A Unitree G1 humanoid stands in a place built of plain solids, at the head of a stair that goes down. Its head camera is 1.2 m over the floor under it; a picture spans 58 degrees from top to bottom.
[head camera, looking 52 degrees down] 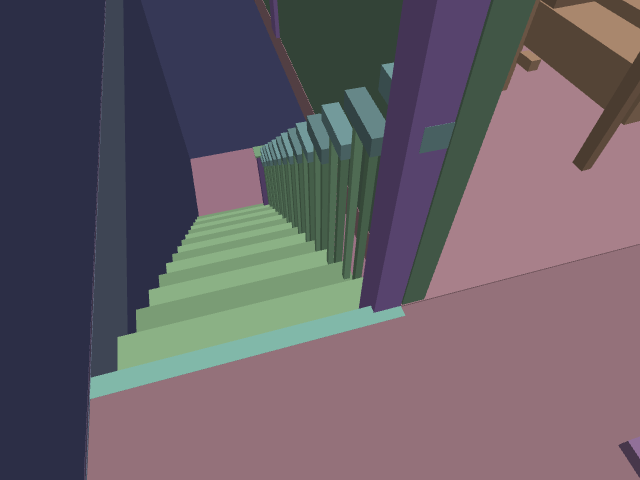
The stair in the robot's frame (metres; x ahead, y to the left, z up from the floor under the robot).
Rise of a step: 0.20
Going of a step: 0.23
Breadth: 0.93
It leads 16 degrees to the left of straight ahead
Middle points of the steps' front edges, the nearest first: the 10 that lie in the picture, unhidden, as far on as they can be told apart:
0.57 0.20 0.00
0.79 0.26 -0.20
1.01 0.33 -0.41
1.24 0.39 -0.61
1.46 0.45 -0.81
1.68 0.51 -1.02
1.90 0.58 -1.22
2.12 0.64 -1.43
2.34 0.70 -1.63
2.56 0.77 -1.83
